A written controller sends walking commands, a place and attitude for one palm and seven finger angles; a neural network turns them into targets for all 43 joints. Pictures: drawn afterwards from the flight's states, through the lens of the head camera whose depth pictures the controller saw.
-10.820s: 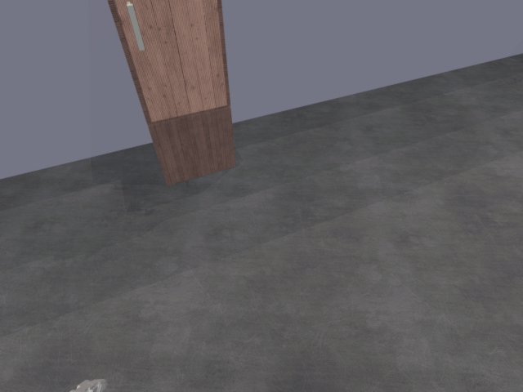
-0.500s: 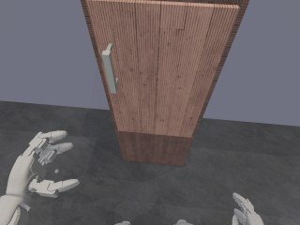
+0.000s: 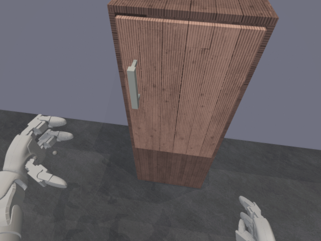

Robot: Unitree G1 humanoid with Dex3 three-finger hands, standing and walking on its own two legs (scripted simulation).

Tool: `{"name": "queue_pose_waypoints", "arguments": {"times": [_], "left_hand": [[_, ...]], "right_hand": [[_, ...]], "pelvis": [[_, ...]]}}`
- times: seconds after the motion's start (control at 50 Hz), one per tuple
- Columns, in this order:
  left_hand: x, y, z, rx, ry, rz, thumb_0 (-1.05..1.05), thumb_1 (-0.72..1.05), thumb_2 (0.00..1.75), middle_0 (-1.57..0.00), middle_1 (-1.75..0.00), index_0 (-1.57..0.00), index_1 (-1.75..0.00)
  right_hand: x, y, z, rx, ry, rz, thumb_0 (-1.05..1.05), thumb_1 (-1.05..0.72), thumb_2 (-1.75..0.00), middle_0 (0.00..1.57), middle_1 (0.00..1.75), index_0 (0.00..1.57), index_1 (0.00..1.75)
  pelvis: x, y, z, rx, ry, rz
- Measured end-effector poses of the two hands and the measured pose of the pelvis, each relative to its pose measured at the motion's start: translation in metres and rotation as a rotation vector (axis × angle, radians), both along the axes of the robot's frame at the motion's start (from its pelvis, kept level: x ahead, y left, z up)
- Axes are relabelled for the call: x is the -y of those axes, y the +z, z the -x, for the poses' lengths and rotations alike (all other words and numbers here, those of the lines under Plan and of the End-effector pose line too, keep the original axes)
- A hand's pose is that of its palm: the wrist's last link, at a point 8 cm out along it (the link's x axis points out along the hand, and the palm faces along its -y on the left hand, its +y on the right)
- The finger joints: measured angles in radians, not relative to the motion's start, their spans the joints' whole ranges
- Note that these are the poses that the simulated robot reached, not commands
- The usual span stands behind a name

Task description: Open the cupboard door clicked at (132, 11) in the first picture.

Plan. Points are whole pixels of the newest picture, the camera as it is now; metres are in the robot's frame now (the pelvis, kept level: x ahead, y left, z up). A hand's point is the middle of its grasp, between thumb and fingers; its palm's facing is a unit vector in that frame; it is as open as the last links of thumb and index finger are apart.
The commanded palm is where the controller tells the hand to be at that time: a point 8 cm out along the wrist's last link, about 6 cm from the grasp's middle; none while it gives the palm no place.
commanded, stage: raise the hand with hooked fingers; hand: left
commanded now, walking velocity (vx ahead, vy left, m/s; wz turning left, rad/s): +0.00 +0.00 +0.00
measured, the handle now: (135, 85) +0.53 +0.13 +0.09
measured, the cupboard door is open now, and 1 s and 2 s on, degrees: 0 0 0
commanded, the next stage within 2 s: move the hooked fingers beside the handle in 0.62 s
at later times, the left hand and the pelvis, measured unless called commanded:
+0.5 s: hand (59, 140) +0.30 +0.26 +0.11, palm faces -0.02 -1.00 -0.04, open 14.0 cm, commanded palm +0.27 +0.31 +0.11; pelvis +0.01 -0.01 +0.01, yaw -1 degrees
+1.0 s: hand (74, 131) +0.33 +0.24 +0.11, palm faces -0.04 -1.00 -0.03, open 14.0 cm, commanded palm +0.30 +0.29 +0.11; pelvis +0.00 -0.02 +0.01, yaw +0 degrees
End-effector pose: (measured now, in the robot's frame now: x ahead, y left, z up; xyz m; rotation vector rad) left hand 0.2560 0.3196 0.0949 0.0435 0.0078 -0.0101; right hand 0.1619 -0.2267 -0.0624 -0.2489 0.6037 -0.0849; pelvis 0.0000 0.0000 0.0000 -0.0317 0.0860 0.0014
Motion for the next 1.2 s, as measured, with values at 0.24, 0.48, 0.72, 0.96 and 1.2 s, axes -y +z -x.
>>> {"name": "queue_pose_waypoints", "arguments": {"times": [0.24, 0.48, 0.72, 0.96, 1.2], "left_hand": [[-0.009, 0.017, -0.028, -0.006, -0.015, 0.005, -0.01, -0.5, 0.3, -0.3, -1.2, -0.29, -1.2], [0.005, 0.013, -0.027, 0.006, -0.011, 0.005, -0.01, -0.5, 0.3, -0.3, -1.2, -0.3, -1.2], [0.009, 0.016, -0.021, -0.005, -0.006, 0.006, -0.01, -0.5, 0.3, -0.3, -1.2, -0.3, -1.2], [0.026, 0.016, -0.047, 0.001, -0.026, 0.011, -0.01, -0.5, 0.3, -0.3, -1.2, -0.3, -1.2], [0.039, 0.015, -0.076, -0.004, -0.032, 0.016, -0.01, -0.5, 0.3, -0.3, -1.2, -0.3, -1.2]], "right_hand": [[0.021, -0.002, 0.021, -0.073, -0.059, 0.029, 0.02, -0.9, -0.9, 0.2, 0.3, 0.2, 0.3], [0.032, 0.0, 0.024, -0.079, -0.077, 0.036, 0.02, -0.9, -0.9, 0.2, 0.3, 0.2, 0.3], [0.029, -0.002, 0.016, -0.053, -0.06, 0.006, 0.02, -0.9, -0.9, 0.2, 0.3, 0.2, 0.3], [0.039, -0.008, 0.023, -0.084, -0.072, 0.023, 0.02, -0.9, -0.9, 0.2, 0.3, 0.2, 0.3], [0.053, -0.017, 0.052, -0.172, -0.132, 0.023, 0.02, -0.9, -0.9, 0.2, 0.3, 0.2, 0.3]], "pelvis": [[0.001, 0.006, -0.004, -0.001, -0.01, -0.006], [0.006, 0.007, -0.006, -0.001, -0.017, -0.011], [0.013, 0.007, -0.003, 0.005, -0.012, -0.017], [0.02, 0.006, 0.002, -0.001, -0.005, -0.02], [0.022, 0.006, 0.0, -0.024, -0.024, -0.027]]}}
